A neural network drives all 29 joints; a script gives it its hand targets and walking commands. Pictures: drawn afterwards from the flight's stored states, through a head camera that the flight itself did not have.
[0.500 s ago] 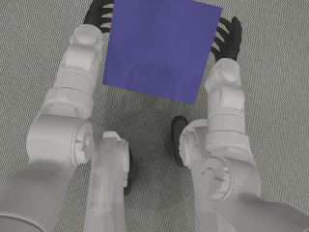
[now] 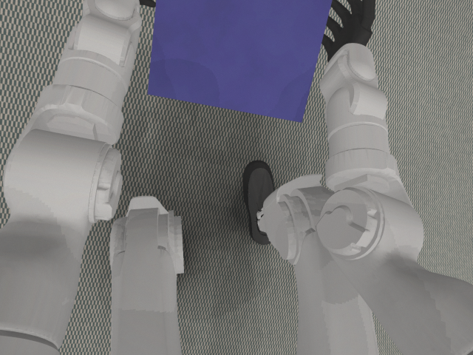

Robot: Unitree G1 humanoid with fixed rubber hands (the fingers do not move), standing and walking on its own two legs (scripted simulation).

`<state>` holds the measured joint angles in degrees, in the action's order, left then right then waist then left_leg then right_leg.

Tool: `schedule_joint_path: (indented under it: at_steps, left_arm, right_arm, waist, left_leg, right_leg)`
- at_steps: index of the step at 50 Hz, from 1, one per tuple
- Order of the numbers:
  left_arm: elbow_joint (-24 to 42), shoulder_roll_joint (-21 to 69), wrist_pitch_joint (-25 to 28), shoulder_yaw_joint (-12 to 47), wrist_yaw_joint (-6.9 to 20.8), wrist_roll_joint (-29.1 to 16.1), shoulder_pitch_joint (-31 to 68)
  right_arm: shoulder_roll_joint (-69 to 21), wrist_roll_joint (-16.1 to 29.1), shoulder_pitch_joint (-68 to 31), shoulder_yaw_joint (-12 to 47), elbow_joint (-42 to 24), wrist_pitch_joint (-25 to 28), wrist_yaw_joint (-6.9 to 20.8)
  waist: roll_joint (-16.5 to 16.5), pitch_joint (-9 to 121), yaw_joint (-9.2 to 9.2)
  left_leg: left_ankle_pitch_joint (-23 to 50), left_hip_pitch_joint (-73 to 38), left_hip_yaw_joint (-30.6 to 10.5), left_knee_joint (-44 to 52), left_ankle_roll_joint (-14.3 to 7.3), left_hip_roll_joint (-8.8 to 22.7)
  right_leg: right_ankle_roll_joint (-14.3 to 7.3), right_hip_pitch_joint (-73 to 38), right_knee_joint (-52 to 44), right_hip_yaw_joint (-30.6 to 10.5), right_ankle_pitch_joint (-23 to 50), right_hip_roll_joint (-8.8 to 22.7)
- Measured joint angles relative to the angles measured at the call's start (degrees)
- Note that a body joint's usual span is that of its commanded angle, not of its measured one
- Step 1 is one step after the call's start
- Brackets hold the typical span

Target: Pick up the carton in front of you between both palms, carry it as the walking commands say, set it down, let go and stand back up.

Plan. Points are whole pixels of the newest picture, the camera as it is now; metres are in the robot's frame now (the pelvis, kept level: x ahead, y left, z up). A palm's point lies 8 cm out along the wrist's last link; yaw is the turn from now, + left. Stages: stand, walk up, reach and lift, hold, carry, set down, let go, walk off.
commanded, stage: set down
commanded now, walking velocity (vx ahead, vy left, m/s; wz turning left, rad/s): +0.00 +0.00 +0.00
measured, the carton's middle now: (234, 41) +0.53 -0.05 -0.25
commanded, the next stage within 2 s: none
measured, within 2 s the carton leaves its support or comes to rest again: rests again in 0.88 s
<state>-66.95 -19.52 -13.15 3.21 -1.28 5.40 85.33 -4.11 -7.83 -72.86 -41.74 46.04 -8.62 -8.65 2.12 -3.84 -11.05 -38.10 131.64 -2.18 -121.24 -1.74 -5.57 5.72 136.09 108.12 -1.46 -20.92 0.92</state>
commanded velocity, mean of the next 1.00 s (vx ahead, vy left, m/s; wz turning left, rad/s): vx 0.00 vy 0.00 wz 0.00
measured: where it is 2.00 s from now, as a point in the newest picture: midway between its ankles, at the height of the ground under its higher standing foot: (212, 242)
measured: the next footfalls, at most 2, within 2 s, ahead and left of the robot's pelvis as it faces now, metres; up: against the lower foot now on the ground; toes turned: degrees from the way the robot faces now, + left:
none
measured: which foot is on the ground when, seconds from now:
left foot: down 0.00-1.00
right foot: down 0.00-1.00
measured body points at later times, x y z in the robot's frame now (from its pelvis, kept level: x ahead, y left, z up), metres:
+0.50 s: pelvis +0.00 +0.00 -0.02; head +0.36 +0.05 +0.24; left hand +0.58 +0.09 -0.19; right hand +0.52 -0.21 -0.16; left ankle +0.06 +0.10 -0.37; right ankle +0.16 -0.15 -0.37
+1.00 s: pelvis +0.01 -0.01 -0.02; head +0.38 +0.06 +0.22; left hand +0.58 +0.09 -0.22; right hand +0.51 -0.22 -0.19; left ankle +0.06 +0.10 -0.37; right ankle +0.16 -0.15 -0.37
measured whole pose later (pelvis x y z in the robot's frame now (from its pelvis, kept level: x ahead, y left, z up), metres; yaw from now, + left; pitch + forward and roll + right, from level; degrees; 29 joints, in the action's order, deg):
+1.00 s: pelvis +0.01 -0.01 -0.02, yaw -2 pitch +46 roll -7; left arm -67.6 -19.1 -7.1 -1.7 3.3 11.6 87.0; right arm 6.4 -4.1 -77.5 -38.4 62.6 -5.2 -4.9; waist 6.0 -9.7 -10.2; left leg -41.5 131.3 -3.1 -127.0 -1.3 -3.6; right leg 5.6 137.4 112.9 -0.5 -21.8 -1.4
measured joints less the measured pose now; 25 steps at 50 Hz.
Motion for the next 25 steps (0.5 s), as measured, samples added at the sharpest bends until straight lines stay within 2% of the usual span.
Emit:
schedule_joint_path:
  at_steps: [13, 21, 25]
  left_arm:
    - [-1.0, 0.3, -0.8, -5.4, 2.3, 4.5, 1.8]
    - [-1.1, 1.0, 0.3, -7.5, 4.3, 5.9, 2.9]
    - [-0.5, 2.0, 1.1, -8.7, 4.5, 6.9, 3.1]
  right_arm:
    - [1.9, -2.8, -3.3, -2.7, 3.4, -0.9, 2.8]
    - [5.0, -3.2, -5.1, -2.5, 6.2, -2.0, 3.5]
    - [6.9, -2.8, -5.4, -2.0, 7.5, -2.1, 3.7]
  waist:
    - [-0.1, -0.8, -0.68]
    - [0.8, -1.7, 0.13]
    - [1.6, -2.5, 0.72]
  left_leg:
    - [1.0, 1.3, 0.8, -1.2, -0.3, 0.0]
    - [0.2, 1.6, 1.0, -2.5, -0.3, 0.9]
    - [-0.4, 1.5, 0.9, -3.2, -0.2, 1.2]
  right_leg:
    - [0.2, 1.3, 1.2, -0.8, 1.1, -0.3]
    - [0.1, 2.3, 2.4, -0.9, 1.2, -1.4]
    - [0.1, 2.6, 3.0, -0.9, 1.0, -1.7]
